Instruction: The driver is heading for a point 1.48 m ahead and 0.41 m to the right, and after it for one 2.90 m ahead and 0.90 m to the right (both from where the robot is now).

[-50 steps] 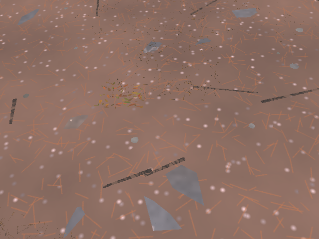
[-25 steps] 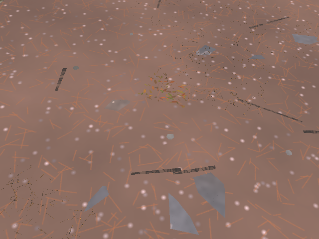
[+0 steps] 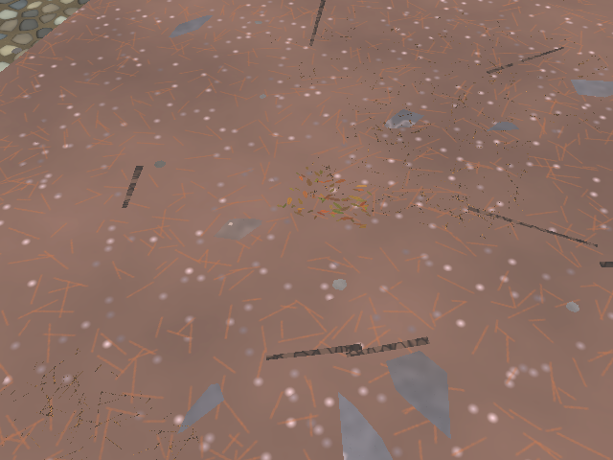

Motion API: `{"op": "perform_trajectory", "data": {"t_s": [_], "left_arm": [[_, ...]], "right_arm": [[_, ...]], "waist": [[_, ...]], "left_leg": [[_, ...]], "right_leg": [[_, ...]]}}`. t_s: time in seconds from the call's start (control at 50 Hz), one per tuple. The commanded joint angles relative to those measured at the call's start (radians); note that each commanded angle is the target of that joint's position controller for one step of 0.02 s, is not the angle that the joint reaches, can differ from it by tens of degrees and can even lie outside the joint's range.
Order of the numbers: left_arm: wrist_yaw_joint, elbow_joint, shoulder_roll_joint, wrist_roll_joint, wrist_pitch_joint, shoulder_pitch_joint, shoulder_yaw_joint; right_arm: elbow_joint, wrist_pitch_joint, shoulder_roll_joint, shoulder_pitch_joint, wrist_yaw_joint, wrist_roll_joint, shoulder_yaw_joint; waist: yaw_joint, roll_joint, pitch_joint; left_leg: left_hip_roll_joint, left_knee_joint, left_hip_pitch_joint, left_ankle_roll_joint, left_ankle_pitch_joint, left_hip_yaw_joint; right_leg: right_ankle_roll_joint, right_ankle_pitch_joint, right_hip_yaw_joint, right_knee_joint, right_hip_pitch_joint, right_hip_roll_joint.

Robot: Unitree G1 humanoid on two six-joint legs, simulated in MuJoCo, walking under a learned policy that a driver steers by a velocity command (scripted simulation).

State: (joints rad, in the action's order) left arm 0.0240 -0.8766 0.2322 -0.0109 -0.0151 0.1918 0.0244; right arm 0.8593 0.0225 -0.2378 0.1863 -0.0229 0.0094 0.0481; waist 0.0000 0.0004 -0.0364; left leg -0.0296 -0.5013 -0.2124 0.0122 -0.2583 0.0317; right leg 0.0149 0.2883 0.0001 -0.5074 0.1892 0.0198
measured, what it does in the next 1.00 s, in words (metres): walks ahead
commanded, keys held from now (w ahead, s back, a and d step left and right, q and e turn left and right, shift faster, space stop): no key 0.40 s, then w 0.60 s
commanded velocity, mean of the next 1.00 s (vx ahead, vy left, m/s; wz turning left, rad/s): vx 0.19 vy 0.00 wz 0.01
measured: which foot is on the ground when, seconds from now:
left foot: down 0.00-1.00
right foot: down 0.00-0.68, up 0.70-1.00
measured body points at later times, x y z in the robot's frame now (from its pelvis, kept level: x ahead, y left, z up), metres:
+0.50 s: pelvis +0.01 -0.01 +0.00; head +0.01 -0.01 +0.45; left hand +0.06 +0.25 -0.15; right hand +0.06 -0.27 -0.15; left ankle +0.01 +0.11 -0.73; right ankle -0.01 -0.13 -0.74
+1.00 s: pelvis +0.18 +0.00 +0.00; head +0.21 +0.00 +0.45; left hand +0.41 +0.22 -0.10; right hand +0.06 -0.24 -0.14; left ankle +0.02 +0.11 -0.74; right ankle +0.36 -0.14 -0.70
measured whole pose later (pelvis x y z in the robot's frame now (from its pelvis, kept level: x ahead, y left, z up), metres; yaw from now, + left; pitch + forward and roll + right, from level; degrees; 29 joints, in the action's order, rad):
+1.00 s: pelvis +0.18 +0.00 +0.00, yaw +0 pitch +2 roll +1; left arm -0.04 -0.84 0.25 0.03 -0.09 -0.02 0.02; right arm 1.10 -0.08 -0.20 0.49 -0.02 -0.01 0.02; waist -0.10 0.03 -0.03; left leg -0.02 -0.15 0.15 0.02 -0.33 -0.01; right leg -0.02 0.03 0.04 -0.62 0.63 0.06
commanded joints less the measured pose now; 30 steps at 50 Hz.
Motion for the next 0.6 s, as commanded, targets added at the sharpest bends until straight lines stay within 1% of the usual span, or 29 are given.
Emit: {"op": "perform_trajectory", "data": {"t_s": [0.02, 0.22, 0.4, 0.42, 0.44, 0.46, 0.48, 0.5, 0.52, 0.54, 0.56, 0.58, 0.6], "left_arm": [[0.005, 0.028, 0.122, 0.002, -0.01, -0.003, 0.026], [0.006, -0.049, 0.11, 0.004, -0.007, 0.006, 0.019], [0.011, -0.103, 0.106, 0.005, -0.004, 0.027, 0.013], [0.013, -0.118, 0.1, 0.007, -0.002, 0.047, 0.012], [0.016, -0.123, 0.111, 0.014, 0.002, 0.053, 0.017], [0.02, -0.119, 0.123, 0.019, 0.003, 0.049, 0.021], [0.022, -0.112, 0.129, 0.022, 0.0, 0.05, 0.022], [0.021, -0.11, 0.134, 0.026, -0.01, 0.063, 0.024], [0.019, -0.115, 0.143, 0.032, -0.023, 0.09, 0.028], [0.015, -0.125, 0.16, 0.036, -0.035, 0.126, 0.035], [0.011, -0.135, 0.183, 0.038, -0.043, 0.156, 0.044], [0.008, -0.135, 0.201, 0.04, -0.047, 0.155, 0.051], [0.005, -0.124, 0.195, 0.04, -0.05, 0.135, 0.05]], "right_arm": [[-0.024, -0.014, -0.097, -0.021, -0.007, -0.002, 0.021], [0.079, -0.015, -0.1, -0.008, -0.017, -0.006, 0.019], [0.15, -0.015, -0.092, -0.003, -0.019, -0.008, 0.012], [0.164, -0.014, -0.085, 0.013, -0.02, -0.009, 0.01], [0.171, -0.013, -0.093, 0.021, -0.021, -0.016, 0.013], [0.171, -0.014, -0.101, 0.022, -0.022, -0.021, 0.017], [0.165, -0.021, -0.102, 0.014, -0.022, -0.022, 0.017], [0.159, -0.035, -0.094, 0.007, -0.019, -0.024, 0.015], [0.155, -0.052, -0.081, 0.001, -0.014, -0.028, 0.012], [0.148, -0.07, -0.067, -0.013, -0.007, -0.029, 0.009], [0.141, -0.086, -0.045, -0.028, 0.002, -0.031, 0.005], [0.135, -0.096, -0.034, -0.033, 0.011, -0.035, 0.003], [0.136, -0.104, -0.038, -0.029, 0.018, -0.037, 0.003]], "waist": [[0.006, -0.007, 0.027], [0.003, 0.0, 0.018], [0.002, 0.001, 0.009], [0.002, 0.002, 0.031], [0.001, 0.006, 0.016], [0.0, 0.015, -0.021], [0.003, 0.02, -0.068], [0.008, 0.029, -0.1], [0.017, 0.048, -0.112], [0.029, 0.081, -0.108], [0.034, 0.133, -0.096], [0.025, 0.169, -0.098], [0.013, 0.16, -0.105]], "left_leg": [[0.054, 0.081, 0.028, 0.017, 0.143, 0.061], [0.054, 0.088, 0.046, 0.013, 0.166, 0.05], [0.05, 0.096, 0.044, 0.01, 0.163, 0.039], [0.037, 0.096, 0.05, 0.013, 0.059, 0.025], [0.017, 0.079, 0.025, 0.024, -0.125, 0.008], [0.009, 0.066, -0.029, 0.038, -0.301, 0.006], [0.014, 0.061, -0.088, 0.052, -0.4, 0.016], [0.022, 0.048, -0.131, 0.061, -0.42, 0.026], [0.027, 0.015, -0.168, 0.062, -0.383, 0.024], [0.021, -0.04, -0.205, 0.056, -0.316, 0.005], [0.007, -0.12, -0.231, 0.046, -0.226, -0.038], [0.012, -0.171, -0.229, 0.049, -0.165, -0.056], [0.027, -0.175, -0.195, 0.063, -0.16, -0.047]], "right_leg": [[-0.02, -0.121, -0.045, 0.098, 0.028, 0.042], [-0.022, -0.136, -0.032, 0.113, 0.022, 0.024], [-0.023, -0.135, -0.026, 0.121, 0.021, 0.015], [-0.027, -0.033, -0.015, 0.123, 0.013, 0.003], [-0.042, 0.134, -0.011, 0.115, 0.033, -0.009], [-0.063, 0.301, -0.028, 0.115, 0.071, -0.005], [-0.085, 0.414, -0.061, 0.129, 0.107, 0.014], [-0.108, 0.464, -0.107, 0.145, 0.12, 0.042], [-0.133, 0.479, -0.165, 0.166, 0.099, 0.079], [-0.165, 0.489, -0.243, 0.201, 0.058, 0.13], [-0.203, 0.509, -0.347, 0.26, 0.017, 0.2], [-0.239, 0.51, -0.434, 0.309, 0.018, 0.263], [-0.247, 0.481, -0.451, 0.325, 0.057, 0.278]]}}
